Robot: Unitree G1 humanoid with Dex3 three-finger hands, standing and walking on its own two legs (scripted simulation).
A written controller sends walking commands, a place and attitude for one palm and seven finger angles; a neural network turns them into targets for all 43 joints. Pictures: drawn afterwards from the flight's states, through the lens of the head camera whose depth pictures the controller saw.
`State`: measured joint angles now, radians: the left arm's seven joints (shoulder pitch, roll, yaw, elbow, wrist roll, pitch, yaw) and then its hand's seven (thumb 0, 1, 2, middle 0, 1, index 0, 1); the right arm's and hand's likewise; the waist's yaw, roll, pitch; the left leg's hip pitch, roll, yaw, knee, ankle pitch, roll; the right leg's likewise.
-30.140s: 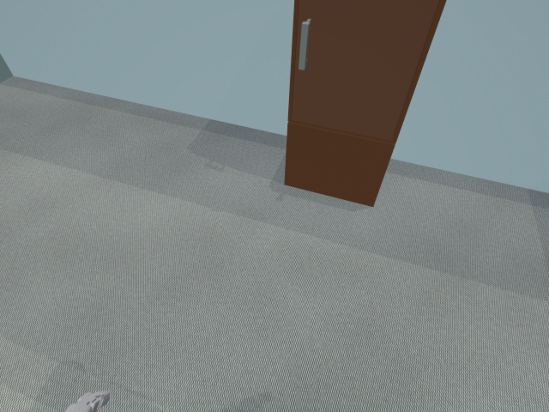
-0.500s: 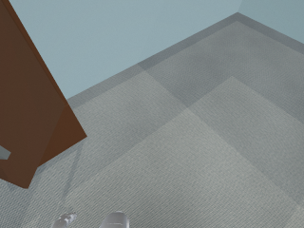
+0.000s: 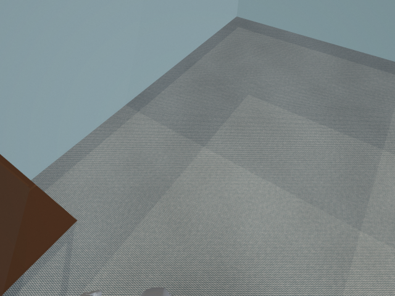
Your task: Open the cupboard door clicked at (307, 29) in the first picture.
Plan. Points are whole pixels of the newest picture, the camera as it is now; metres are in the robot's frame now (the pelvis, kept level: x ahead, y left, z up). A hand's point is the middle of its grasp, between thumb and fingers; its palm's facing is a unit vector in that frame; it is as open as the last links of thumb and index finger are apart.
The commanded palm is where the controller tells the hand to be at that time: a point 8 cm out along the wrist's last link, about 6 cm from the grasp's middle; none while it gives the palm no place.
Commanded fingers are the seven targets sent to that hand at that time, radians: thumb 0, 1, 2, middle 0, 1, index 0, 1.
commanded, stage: walk to a spot facing it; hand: left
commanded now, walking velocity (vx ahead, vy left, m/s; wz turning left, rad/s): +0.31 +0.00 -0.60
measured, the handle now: out of the picture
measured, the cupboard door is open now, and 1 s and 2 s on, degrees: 46 46 46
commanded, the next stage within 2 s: turn to face it in 1.30 s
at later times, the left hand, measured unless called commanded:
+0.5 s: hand (150, 206) +0.35 +0.16 -0.14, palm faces -0.33 -0.93 -0.18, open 7.4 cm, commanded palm none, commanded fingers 0.00 0.90 0.90 -0.20 -0.30 -0.20 -0.30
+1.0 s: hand (191, 169) +0.48 +0.06 -0.17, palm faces -0.41 -0.89 -0.19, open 7.3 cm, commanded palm none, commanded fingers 0.00 0.90 0.90 -0.20 -0.30 -0.20 -0.30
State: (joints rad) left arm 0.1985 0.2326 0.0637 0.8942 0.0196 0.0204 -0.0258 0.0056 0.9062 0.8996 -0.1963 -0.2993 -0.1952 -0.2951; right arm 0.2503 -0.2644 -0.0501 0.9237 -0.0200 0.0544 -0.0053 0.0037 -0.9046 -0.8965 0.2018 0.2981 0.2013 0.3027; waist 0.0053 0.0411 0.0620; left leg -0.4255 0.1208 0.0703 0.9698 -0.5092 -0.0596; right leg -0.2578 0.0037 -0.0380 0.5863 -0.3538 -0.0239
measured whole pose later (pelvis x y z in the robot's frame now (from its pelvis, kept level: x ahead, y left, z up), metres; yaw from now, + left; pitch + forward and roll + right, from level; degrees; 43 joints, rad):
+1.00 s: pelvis +0.39 -0.11 +0.01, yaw -29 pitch +0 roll -1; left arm 0.31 0.22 0.06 1.04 0.02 -0.05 -0.02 0.00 0.93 0.90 -0.20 -0.30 -0.20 -0.30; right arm 0.14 -0.18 -0.04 0.94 -0.02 -0.03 0.02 0.00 -0.91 -0.90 0.20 0.30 0.20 0.30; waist 0.03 -0.02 0.05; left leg -0.48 0.10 0.07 0.63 -0.19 -0.06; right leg -0.05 0.04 -0.02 0.40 -0.35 -0.04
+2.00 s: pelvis +0.64 -0.31 +0.00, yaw -25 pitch +2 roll -2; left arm 0.12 0.24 0.08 0.95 0.02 0.05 0.01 0.00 0.91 0.90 -0.20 -0.30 -0.19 -0.29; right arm 0.24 -0.18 -0.04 0.95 -0.03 0.00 -0.02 0.00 -0.91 -0.90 0.20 0.30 0.20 0.30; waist -0.02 -0.04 0.05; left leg -0.38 0.02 0.06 0.58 -0.24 0.05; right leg -0.47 -0.06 -0.04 1.14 -0.45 0.08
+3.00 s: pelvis +0.63 -0.42 +0.00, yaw +12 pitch +1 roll +1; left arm 0.16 0.23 0.05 0.85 0.02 0.02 0.02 0.00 0.91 0.90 -0.20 -0.30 -0.20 -0.30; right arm 0.17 -0.25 -0.08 0.91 -0.02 0.08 0.01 0.00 -0.90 -0.90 0.20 0.30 0.20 0.30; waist -0.01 0.04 0.09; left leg -0.48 -0.03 -0.07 0.95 -0.48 -0.03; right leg -0.28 -0.06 -0.07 0.60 -0.33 0.00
